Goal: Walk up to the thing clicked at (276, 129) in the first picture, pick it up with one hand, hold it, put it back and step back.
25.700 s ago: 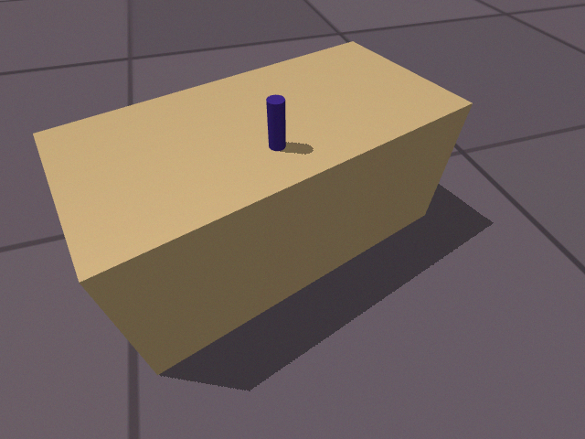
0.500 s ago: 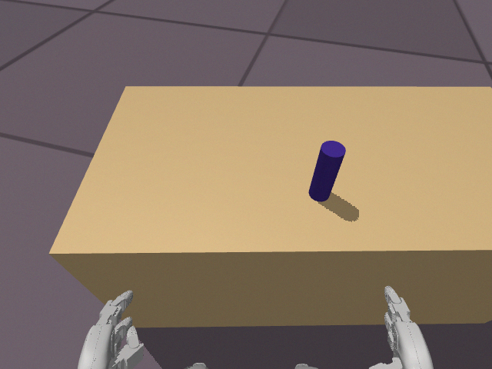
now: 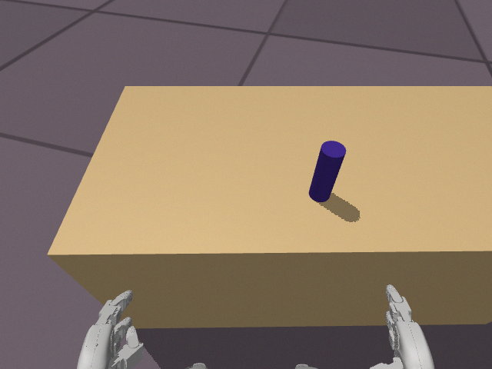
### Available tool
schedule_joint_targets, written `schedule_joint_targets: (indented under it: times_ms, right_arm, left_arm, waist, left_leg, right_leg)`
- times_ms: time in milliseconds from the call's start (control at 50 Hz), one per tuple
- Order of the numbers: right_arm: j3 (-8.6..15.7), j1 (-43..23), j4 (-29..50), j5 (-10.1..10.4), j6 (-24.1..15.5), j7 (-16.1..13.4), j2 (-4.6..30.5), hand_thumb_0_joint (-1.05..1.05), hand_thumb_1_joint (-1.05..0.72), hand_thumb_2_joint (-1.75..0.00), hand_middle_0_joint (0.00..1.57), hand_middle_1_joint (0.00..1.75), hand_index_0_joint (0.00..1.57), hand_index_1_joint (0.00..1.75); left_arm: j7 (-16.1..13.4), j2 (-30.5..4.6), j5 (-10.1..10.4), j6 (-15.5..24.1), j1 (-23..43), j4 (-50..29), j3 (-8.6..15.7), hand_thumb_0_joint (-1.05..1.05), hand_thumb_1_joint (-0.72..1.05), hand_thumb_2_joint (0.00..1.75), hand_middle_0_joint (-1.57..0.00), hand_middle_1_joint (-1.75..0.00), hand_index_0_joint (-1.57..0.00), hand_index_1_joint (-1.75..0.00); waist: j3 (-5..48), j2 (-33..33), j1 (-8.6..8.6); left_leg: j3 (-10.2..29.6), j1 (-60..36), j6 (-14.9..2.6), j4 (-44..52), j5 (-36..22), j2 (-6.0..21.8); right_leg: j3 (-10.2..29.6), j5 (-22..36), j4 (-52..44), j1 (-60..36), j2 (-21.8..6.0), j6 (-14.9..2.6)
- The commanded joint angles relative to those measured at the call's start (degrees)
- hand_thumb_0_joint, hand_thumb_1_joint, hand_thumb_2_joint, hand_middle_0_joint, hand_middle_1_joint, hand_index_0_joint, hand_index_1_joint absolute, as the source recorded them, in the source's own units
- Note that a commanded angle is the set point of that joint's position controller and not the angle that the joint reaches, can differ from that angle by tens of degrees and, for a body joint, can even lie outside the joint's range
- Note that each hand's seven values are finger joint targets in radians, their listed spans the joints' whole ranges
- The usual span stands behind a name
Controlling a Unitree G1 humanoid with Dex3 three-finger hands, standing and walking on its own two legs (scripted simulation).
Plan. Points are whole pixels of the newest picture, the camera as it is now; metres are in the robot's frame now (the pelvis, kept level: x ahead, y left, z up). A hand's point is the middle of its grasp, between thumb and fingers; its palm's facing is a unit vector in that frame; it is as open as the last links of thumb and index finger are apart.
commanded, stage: home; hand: right
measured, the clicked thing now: (325, 173) +0.54 -0.18 -0.04
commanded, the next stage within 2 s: stand in 0.76 s
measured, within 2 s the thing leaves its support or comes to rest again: neither
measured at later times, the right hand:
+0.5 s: hand (372, 356) +0.17 -0.19 -0.07, palm faces +0.02 +0.94 -0.34, open 17.6 cm
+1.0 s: hand out of the picture +0.04 -0.25 -0.11, palm faces -0.01 +0.94 -0.35, open 16.5 cm
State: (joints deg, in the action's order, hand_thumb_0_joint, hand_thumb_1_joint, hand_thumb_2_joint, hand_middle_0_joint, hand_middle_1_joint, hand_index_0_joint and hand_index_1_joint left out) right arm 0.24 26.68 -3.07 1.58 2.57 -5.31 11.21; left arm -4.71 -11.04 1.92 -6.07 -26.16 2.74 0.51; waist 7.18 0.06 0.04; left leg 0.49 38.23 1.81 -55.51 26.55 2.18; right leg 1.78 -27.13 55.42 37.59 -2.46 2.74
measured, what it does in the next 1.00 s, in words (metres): stands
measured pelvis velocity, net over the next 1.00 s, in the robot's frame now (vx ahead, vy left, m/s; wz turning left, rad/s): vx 0.00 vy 0.00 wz -0.01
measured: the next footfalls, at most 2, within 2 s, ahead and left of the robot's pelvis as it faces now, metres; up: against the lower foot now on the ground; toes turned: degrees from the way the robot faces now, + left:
none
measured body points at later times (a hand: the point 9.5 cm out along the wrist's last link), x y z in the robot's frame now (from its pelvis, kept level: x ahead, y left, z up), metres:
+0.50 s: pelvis +0.00 +0.00 +0.00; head +0.03 +0.00 +0.45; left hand +0.15 +0.25 -0.09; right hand +0.16 -0.24 -0.04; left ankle +0.01 +0.14 -0.68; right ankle +0.01 -0.15 -0.68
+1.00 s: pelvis +0.00 +0.00 +0.04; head +0.00 +0.00 +0.49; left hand +0.06 +0.30 -0.09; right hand +0.05 -0.30 -0.09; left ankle +0.01 +0.14 -0.68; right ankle +0.01 -0.15 -0.68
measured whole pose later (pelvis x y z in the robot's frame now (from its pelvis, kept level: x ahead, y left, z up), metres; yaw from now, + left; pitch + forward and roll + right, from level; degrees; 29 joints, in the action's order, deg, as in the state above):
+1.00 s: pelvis +0.00 +0.00 +0.04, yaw -1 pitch -3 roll +0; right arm 1.4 13.5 -57.4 -2.0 -0.5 -0.6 18.8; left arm -0.2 -19.2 -1.3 -0.2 -11.8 57.9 1.2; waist -2.6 -0.4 0.1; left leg -0.7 14.6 1.6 -35.2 17.7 2.3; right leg 1.9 -18.1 35.4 14.5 -2.4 2.3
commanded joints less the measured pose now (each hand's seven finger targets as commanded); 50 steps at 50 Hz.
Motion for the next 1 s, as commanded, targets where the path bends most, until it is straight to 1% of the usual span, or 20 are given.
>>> schedule_joint_targets:
  times_ms: [0,80,120,140,180,260,280,320,400,420,440,460,500,540,560,600,720,840,900,980]
  right_arm:
    - [3.3,-0.6,11.1,-0.1,-3.7,-0.9,5.9,0.00,0.58,-0.03,0.05,0.05,0.05,0.05]
    - [3.3,-0.2,10.9,-0.2,-3.5,-0.8,5.6,0.00,0.59,-0.03,0.05,0.04,0.05,0.04]
    - [3.1,-0.4,10.2,-0.3,-3.3,-0.9,5.7,0.00,0.57,-0.04,0.05,0.05,0.05,0.05]
    - [6.1,1.6,11.7,-0.5,-2.7,-2.0,7.1,0.00,0.60,-0.03,0.05,0.04,0.05,0.04]
    - [2.4,0.8,14.2,-0.5,-2.0,-2.1,5.0,0.00,0.57,-0.04,0.05,0.05,0.05,0.05]
    - [2.7,1.1,13.3,-0.5,-0.7,-3.1,5.4,0.00,0.59,-0.03,0.05,0.04,0.05,0.04]
    - [2.0,0.5,14.7,-0.5,-0.6,-3.2,4.6,0.00,0.60,-0.02,0.05,0.04,0.05,0.04]
    - [4.0,2.4,14.3,-0.7,0.4,-3.6,6.1,0.00,0.59,-0.03,0.05,0.05,0.05,0.05]
    - [2.9,-0.5,15.7,-0.6,1.4,-4.0,6.1,0.00,0.59,-0.03,0.05,0.05,0.05,0.05]
    - [5.8,-7.3,-4.4,-7.8,-1.7,-0.9,18.2,0.00,0.51,-0.07,0.06,0.06,0.06,0.06]
    - [6.3,-6.7,-12.7,-7.9,-2.9,0.6,16.9,0.00,0.53,-0.06,0.05,0.06,0.05,0.06]
    - [5.9,-6.7,-14.4,-7.8,-3.8,1.3,17.6,0.00,0.53,-0.06,0.05,0.05,0.05,0.05]
    - [4.8,-8.2,-18.5,-6.6,-5.2,2.5,17.3,0.00,0.56,-0.05,0.05,0.05,0.05,0.05]
    - [4.5,-10.6,-22.5,-4.9,-5.6,3.3,17.1,0.00,0.53,-0.06,0.05,0.06,0.05,0.06]
    - [4.5,-11.1,-24.3,-4.4,-5.6,3.6,16.3,0.00,0.53,-0.07,0.05,0.06,0.05,0.06]
    - [4.4,-12.2,-28.6,-4.6,-5.5,3.5,16.6,0.00,0.57,-0.04,0.05,0.05,0.05,0.05]
    - [4.8,-13.7,-38.0,-4.3,-5.3,3.9,18.2,0.00,0.54,-0.06,0.05,0.05,0.05,0.05]
    - [4.2,-13.8,-45.9,-3.6,-4.9,3.8,18.6,0.00,0.53,-0.06,0.05,0.06,0.05,0.06]
    - [3.9,-14.4,-49.5,-3.5,-5.0,3.7,19.3,0.00,0.29,-0.30,0.20,0.30,0.20,0.30]
    - [3.4,-15.7,-52.8,-3.3,-5.0,3.8,19.9,0.00,-0.03,-0.62,0.20,0.30,0.20,0.30]
  left_arm:
    - [-0.5,-5.9,-0.2,2.9,2.0,-11.4,3.1,0.00,0.90,0.90,-0.20,-0.30,-0.20,-0.30]
    - [-0.4,-5.9,-0.4,2.7,0.6,-11.4,3.4,0.00,0.90,0.90,-0.20,-0.30,-0.20,-0.30]
    - [-0.4,-6.1,-0.3,2.6,1.1,-11.0,3.4,0.00,0.90,0.90,-0.20,-0.30,-0.20,-0.30]
    - [-1.0,-8.3,0.0,2.8,5.5,3.3,2.7,0.00,0.90,0.90,-0.20,-0.30,-0.20,-0.30]
    - [-1.2,-7.4,0.2,4.1,5.9,1.1,2.0,0.00,0.90,0.90,-0.20,-0.30,-0.20,-0.30]
    - [-1.9,-8.0,0.1,5.9,8.7,6.3,2.1,0.00,0.90,0.90,-0.20,-0.30,-0.20,-0.30]
    - [-2.0,-7.9,0.0,6.4,9.0,6.8,2.2,0.00,0.90,0.90,-0.20,-0.30,-0.20,-0.30]
    - [-2.5,-7.9,-0.1,7.2,9.9,8.5,2.4,0.00,0.90,0.90,-0.20,-0.30,-0.20,-0.30]
    - [-3.1,-7.9,-0.3,8.7,11.5,10.8,2.2,0.00,0.90,0.90,-0.20,-0.30,-0.20,-0.30]
    - [-0.3,-18.5,-8.6,8.3,16.0,25.4,3.9,0.00,0.90,0.90,-0.20,-0.30,-0.20,-0.30]
    - [0.7,-17.3,-8.9,8.0,14.8,27.1,4.7,0.00,0.90,0.90,-0.20,-0.30,-0.20,-0.30]
    - [1.4,-16.5,-8.2,7.9,15.0,27.5,4.6,0.00,0.90,0.90,-0.20,-0.30,-0.20,-0.30]
    - [2.6,-15.8,-6.2,8.1,15.0,30.0,3.9,0.00,0.90,0.90,-0.20,-0.30,-0.20,-0.30]
    - [3.6,-16.8,-4.9,8.4,14.6,32.7,4.0,0.00,0.90,0.90,-0.20,-0.30,-0.20,-0.30]
    - [3.9,-17.5,-5.0,8.5,14.9,33.9,4.3,0.00,0.90,0.90,-0.20,-0.30,-0.20,-0.30]
    - [4.2,-17.9,-4.8,8.4,16.4,35.9,4.3,0.00,0.90,0.90,-0.20,-0.30,-0.20,-0.30]
    - [3.9,-18.7,-4.4,8.1,15.8,42.2,4.1,0.00,0.90,0.90,-0.20,-0.30,-0.20,-0.30]
    - [3.6,-20.0,-3.7,7.8,17.0,47.5,3.7,0.00,0.90,0.90,-0.20,-0.30,-0.20,-0.30]
    - [3.5,-19.5,-3.2,7.4,16.3,50.5,3.2,0.00,0.90,0.90,-0.20,-0.30,-0.20,-0.30]
    - [3.6,-19.1,-3.0,7.2,16.3,53.4,2.7,0.00,0.90,0.90,-0.20,-0.30,-0.20,-0.30]
  waist:
    - [4.7,-0.8,-0.56]
    - [6.4,0.0,0.10]
    - [4.7,-0.5,-0.05]
    - [5.5,-1.1,0.01]
    - [5.2,-0.6,0.69]
    - [2.2,-2.4,1.28]
    - [3.6,-2.3,1.59]
    - [6.3,-1.3,0.88]
    - [5.0,-1.3,1.38]
    - [-1.6,1.2,0.40]
    - [0.6,1.6,0.61]
    - [-1.2,3.7,0.71]
    - [-0.7,5.7,1.38]
    - [-0.4,3.0,1.44]
    - [-0.1,0.0,0.99]
    - [-2.9,-2.0,0.34]
    - [-3.9,-1.3,0.78]
    - [-5.9,-2.8,-0.39]
    - [-7.4,-0.8,0.26]
    - [-8.3,1.6,0.55]
  left_leg:
    - [-3.2,-4.9,-1.60,8.8,-10.2,-1.8]
    - [-3.1,-5.4,-1.43,8.0,-14.0,-1.8]
    - [-3.4,-4.4,-1.53,8.0,-11.9,-1.9]
    - [-3.2,-4.8,-1.49,8.0,-12.1,-2.6]
    - [-3.4,-4.6,-1.52,8.3,-10.4,-2.5]
    - [-3.3,-3.0,-1.70,8.9,-8.9,-2.8]
    - [-3.6,-3.7,-1.68,8.7,-10.0,-2.8]
    - [-3.3,-6.0,-1.47,8.9,-13.2,-2.7]
    - [-3.2,-5.7,-1.36,10.0,-11.4,-2.6]
    - [2.8,-12.8,-5.33,10.7,-13.4,1.3]
    - [4.3,-13.4,-6.74,11.8,-11.8,2.4]
    - [5.7,-13.1,-7.65,13.3,-12.4,2.9]
    - [6.7,-14.1,-7.25,14.7,-14.9,3.9]
    - [4.4,-15.0,-6.39,13.1,-16.3,2.6]
    - [2.7,-15.1,-5.58,11.6,-17.3,1.5]
    - [2.0,-16.6,-5.33,12.1,-13.6,0.7]
    - [3.9,-19.1,-5.56,17.3,-15.0,1.9]
    - [3.3,-23.8,-4.50,22.3,-16.3,2.2]
    - [4.5,-24.5,-4.28,26.9,-16.7,3.6]
    - [5.3,-25.2,-3.92,31.9,-15.3,4.6]
  right_leg:
    - [-4.0,10.8,-9.2,-3.4,2.1,-2.23]
    - [-4.0,14.2,-8.1,-4.5,2.0,-2.36]
    - [-3.8,12.5,-8.9,-3.9,1.9,-2.26]
    - [-2.9,12.2,-7.9,-4.6,1.6,-2.54]
    - [-3.0,9.9,-8.2,-4.0,1.5,-2.72]
    - [-3.0,8.4,-8.5,-3.1,1.3,-2.60]
    - [-2.7,9.5,-8.4,-4.1,1.3,-2.60]
    - [-2.8,12.6,-7.1,-5.0,1.4,-2.66]
    - [-2.9,10.6,-7.3,-4.5,1.6,-2.70]
    - [0.1,13.5,-8.1,-9.5,-0.6,-5.66]
    - [-0.2,10.8,-8.2,-10.5,-0.1,-6.66]
    - [-0.2,8.8,-7.2,-8.6,0.6,-6.81]
    - [-0.4,8.9,-7.9,-11.8,0.8,-6.62]
    - [1.1,12.1,-11.3,-13.7,0.2,-6.64]
    - [2.7,15.2,-12.7,-15.1,-0.7,-7.01]
    - [5.2,12.0,-16.0,-12.4,-1.8,-7.19]
    - [4.4,13.4,-18.8,-16.3,-1.7,-6.57]
    - [5.6,15.0,-25.4,-18.7,-3.3,-6.02]
    - [4.2,14.8,-27.0,-21.3,-2.6,-5.36]
    - [3.3,14.6,-30.0,-25.0,-2.3,-4.89]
